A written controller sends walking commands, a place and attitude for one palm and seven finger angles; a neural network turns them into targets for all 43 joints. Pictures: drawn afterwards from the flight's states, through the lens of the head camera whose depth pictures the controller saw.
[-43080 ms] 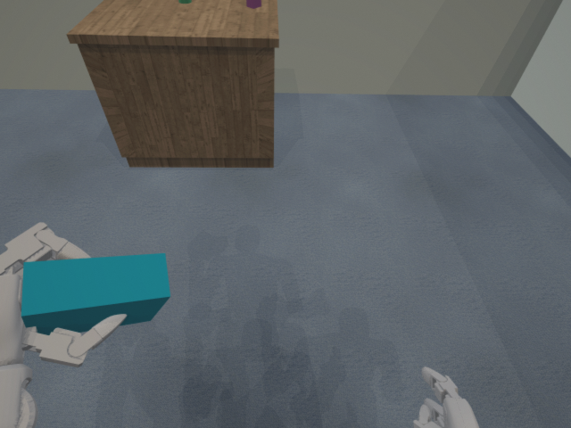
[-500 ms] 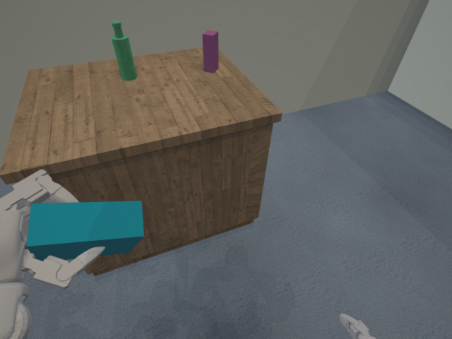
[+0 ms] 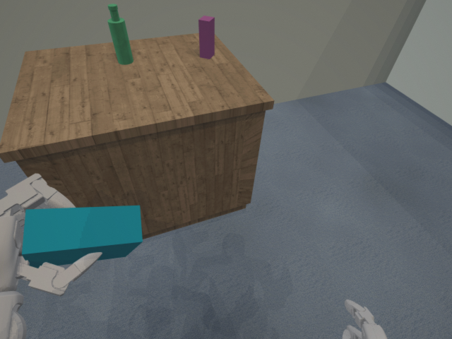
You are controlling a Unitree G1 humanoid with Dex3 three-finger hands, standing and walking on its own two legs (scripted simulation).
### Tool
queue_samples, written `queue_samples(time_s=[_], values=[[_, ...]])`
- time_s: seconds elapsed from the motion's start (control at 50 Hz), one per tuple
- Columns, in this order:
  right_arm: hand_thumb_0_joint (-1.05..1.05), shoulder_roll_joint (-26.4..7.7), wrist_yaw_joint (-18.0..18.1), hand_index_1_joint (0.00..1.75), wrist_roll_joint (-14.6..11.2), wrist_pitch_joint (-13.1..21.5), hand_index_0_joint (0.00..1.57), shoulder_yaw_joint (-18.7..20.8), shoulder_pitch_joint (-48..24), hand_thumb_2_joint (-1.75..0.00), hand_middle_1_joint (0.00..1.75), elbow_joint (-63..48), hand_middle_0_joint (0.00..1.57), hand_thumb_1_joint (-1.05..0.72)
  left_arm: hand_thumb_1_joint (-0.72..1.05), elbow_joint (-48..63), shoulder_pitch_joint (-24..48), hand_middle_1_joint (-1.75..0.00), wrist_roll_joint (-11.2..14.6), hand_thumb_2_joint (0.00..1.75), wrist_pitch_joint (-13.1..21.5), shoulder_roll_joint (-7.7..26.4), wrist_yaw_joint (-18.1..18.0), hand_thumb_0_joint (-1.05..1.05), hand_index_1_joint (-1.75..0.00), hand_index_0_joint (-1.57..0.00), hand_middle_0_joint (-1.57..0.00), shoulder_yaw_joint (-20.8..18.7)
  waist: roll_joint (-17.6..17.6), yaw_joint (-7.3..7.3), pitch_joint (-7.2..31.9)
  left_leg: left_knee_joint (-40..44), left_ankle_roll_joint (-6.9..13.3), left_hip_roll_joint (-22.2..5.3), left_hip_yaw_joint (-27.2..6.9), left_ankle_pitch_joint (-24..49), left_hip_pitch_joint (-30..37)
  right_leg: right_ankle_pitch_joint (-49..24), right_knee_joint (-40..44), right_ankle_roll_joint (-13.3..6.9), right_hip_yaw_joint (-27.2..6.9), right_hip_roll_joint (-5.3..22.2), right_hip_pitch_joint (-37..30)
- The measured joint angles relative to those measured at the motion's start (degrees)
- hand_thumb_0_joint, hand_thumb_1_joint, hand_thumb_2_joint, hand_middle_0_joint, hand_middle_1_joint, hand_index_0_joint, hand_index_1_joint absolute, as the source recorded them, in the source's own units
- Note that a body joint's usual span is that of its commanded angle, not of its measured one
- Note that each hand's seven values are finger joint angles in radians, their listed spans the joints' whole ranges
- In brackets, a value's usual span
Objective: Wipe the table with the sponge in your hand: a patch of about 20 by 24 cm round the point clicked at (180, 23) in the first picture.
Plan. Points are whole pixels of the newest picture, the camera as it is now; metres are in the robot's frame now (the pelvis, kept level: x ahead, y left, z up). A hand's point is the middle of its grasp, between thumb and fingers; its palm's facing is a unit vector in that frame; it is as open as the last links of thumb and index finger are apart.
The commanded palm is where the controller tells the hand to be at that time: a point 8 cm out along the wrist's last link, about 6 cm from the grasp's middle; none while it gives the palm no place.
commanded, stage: stop stepping back and stand still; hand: left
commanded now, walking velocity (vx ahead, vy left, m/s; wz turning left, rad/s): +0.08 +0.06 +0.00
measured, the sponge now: (101, 235) +0.22 +0.19 +0.15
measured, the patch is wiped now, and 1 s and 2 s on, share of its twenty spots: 1.00 1.00 1.00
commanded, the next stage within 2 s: stand and wait in 0.04 s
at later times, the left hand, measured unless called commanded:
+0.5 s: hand (40, 212) +0.24 +0.27 +0.16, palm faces +0.41 -0.84 -0.36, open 9.1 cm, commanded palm +0.19 +0.31 +0.19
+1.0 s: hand (38, 206) +0.25 +0.28 +0.16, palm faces +0.38 -0.87 -0.33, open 9.1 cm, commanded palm +0.20 +0.32 +0.19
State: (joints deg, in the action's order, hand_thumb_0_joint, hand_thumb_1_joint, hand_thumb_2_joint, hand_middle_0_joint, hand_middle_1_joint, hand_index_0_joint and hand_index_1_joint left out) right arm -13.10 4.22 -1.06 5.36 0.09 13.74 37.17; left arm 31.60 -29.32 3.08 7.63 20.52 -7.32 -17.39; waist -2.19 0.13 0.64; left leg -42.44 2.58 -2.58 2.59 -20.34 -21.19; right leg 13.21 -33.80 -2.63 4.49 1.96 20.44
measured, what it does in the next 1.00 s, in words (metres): steps on the spot: left foot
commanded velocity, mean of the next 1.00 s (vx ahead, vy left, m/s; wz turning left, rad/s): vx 0.00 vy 0.00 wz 0.00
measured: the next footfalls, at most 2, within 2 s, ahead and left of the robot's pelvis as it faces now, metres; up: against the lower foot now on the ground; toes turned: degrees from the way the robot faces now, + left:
left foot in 0.04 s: +0.07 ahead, +0.14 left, +0.00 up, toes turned +2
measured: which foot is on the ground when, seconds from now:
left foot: up 0.00-0.02, down 0.04-1.00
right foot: down 0.00-1.00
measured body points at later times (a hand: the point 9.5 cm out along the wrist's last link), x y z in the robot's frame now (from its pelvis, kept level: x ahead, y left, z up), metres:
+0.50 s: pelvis +0.03 +0.03 +0.01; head +0.03 +0.03 +0.46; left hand +0.21 +0.31 +0.18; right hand +0.21 -0.20 -0.07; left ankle +0.03 +0.14 -0.73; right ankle +0.06 -0.09 -0.73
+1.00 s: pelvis +0.04 +0.04 +0.01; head +0.04 +0.05 +0.46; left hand +0.23 +0.33 +0.18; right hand +0.21 -0.19 -0.06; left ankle +0.03 +0.14 -0.73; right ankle +0.06 -0.09 -0.73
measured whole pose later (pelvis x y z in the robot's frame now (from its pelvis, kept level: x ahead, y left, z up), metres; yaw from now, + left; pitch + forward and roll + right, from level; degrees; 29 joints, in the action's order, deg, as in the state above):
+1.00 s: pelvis +0.04 +0.04 +0.01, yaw +0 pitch -1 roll -1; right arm -11.7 4.2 -0.6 3.7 -1.6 10.5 34.8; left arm 26.2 -27.2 3.6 6.0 19.7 -9.1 -16.7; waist -0.2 -0.2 0.1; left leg -27.4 1.2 -0.6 2.0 -15.5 -11.2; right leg 10.4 -23.3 1.2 1.4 0.8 12.1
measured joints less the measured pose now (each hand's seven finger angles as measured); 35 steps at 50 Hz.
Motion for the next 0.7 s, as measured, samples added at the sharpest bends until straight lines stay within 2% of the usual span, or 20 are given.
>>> queue_samples(time_s=[0.02, 0.04, 0.1, 0.14, 0.16, 0.24, 0.28, 0.32, 0.38, 0.7], values=[[0.01, -0.5, 0.4, 0.30, 0.2, 0.5, 0.20, 0.1, 0.2, -0.90, 0.30, -1.0, 0.20, -0.91, -0.45, 0.5, -0.1, -1.42, 0.1, 1.09, 0.1, 0.4, -0.5, -0.01, -1.44, -0.84, -0.83, -0.2, 0.7, 0.30, 0.2, 5.3, 0.6, -0.2, -0.5, -1.9, 2.7, 0.9, -1.0, 0.2, 0.2, -0.2, 0.7], [0.01, -1.0, 0.7, 0.30, 0.3, 0.9, 0.20, 0.4, 0.1, -0.90, 0.30, -1.7, 0.20, -0.91, -0.45, 0.6, 0.1, -1.42, 0.2, 1.09, 0.3, 0.9, -1.0, -0.01, -1.44, -0.84, -0.83, -0.5, 1.5, 0.80, 0.2, 8.6, 0.5, -0.4, -1.4, -0.4, 3.8, 2.4, -2.5, 0.5, 0.5, -0.5, 1.6], [0.01, -0.3, 1.1, 0.30, -0.1, 1.3, 0.20, 0.6, -0.8, -0.90, 0.30, -1.9, 0.20, -0.91, -0.45, -1.5, 1.6, -1.42, 0.3, 1.09, -0.4, 2.5, -1.7, -0.01, -1.44, -0.84, -0.83, -1.9, 1.1, 1.25, -0.7, 7.3, -2.8, 0.2, -1.1, 3.4, 4.0, 8.4, -6.4, 2.0, -1.6, -0.7, 1.9], [0.01, 0.0, 0.8, 0.30, -0.3, 1.6, 0.20, 0.3, -0.4, -0.90, 0.30, -1.9, 0.20, -0.91, -0.45, -3.3, 2.0, -1.42, 0.0, 1.09, -1.1, 2.6, -1.7, -0.01, -1.44, -0.84, -0.83, -2.3, 2.2, 1.81, -0.5, 6.3, -3.4, 0.0, -2.0, 2.6, 4.4, 3.9, -4.1, 1.8, -1.4, -1.3, 0.1], [0.01, 0.1, 0.6, 0.30, -0.2, 1.6, 0.20, 0.2, -0.2, -0.90, 0.30, -1.9, 0.20, -0.91, -0.45, -3.9, 2.0, -1.42, 0.0, 1.09, -1.2, 2.4, -1.6, -0.01, -1.44, -0.84, -0.83, -2.3, 2.8, 1.92, -0.4, 5.2, -2.9, 0.0, -2.6, 1.4, 4.1, 0.6, -2.9, 1.2, -0.9, -1.5, -0.6], [0.01, 0.3, -0.7, 0.30, 0.0, 0.8, 0.20, -0.1, -0.6, -0.90, 0.30, 0.2, 0.20, -0.91, -0.44, -4.3, 1.6, -1.42, 0.2, 1.09, -1.1, -0.3, -0.9, -0.01, -1.44, -0.84, -0.83, -0.9, 3.4, 0.96, -0.5, -1.0, -1.7, 0.7, -3.3, -0.3, 2.3, 1.3, -0.2, 0.5, -0.3, -2.1, -2.6], [0.01, 0.4, -0.8, 0.30, 0.2, 0.5, 0.20, -0.6, -0.8, -0.90, 0.30, 0.4, 0.20, -0.91, -0.44, -3.2, 1.4, -1.42, 0.2, 1.09, -1.0, -1.0, -0.9, -0.01, -1.44, -0.84, -0.83, -0.2, 2.8, 0.49, -0.9, 4.4, -1.1, 0.9, -2.8, 2.1, 4.2, 0.9, 1.0, 0.8, -0.5, -1.9, -3.4], [0.01, 0.4, -0.5, 0.30, 0.5, 0.5, 0.20, -0.7, -1.2, -0.90, 0.30, 0.0, 0.20, -0.91, -0.44, -2.1, 1.2, -1.42, 0.2, 1.09, -0.5, -1.0, -1.3, -0.01, -1.44, -0.84, -0.83, 0.1, 2.8, 0.25, -1.5, 8.6, -2.2, 0.9, -3.2, 3.1, 5.9, 1.0, 1.0, 1.3, -0.5, -1.9, -3.5], [0.01, 1.2, -0.1, 0.30, 0.2, 0.3, 0.20, -0.9, -1.9, -0.90, 0.30, -0.6, 0.20, -0.91, -0.44, -2.2, 0.7, -1.42, 0.1, 1.09, -0.5, -0.4, -1.8, -0.01, -1.44, -0.84, -0.83, -0.1, 2.0, -0.25, -1.7, 10.1, -3.1, 1.4, -2.4, 3.7, 7.0, 0.5, 2.5, 2.0, -1.4, -1.5, -4.5], [0.01, 1.7, -0.3, 0.30, 0.4, -0.3, 0.20, -1.7, -5.1, -0.90, 0.30, -3.4, 0.20, -0.90, -0.44, -3.3, 1.8, -1.42, 0.5, 1.09, -1.3, -0.3, -1.6, -0.01, -1.44, -0.84, -0.83, 0.6, 1.4, -0.52, -1.1, 14.1, -1.9, 1.7, -1.1, 4.4, 9.9, -1.7, 8.7, 3.4, -2.6, -1.3, -8.0]])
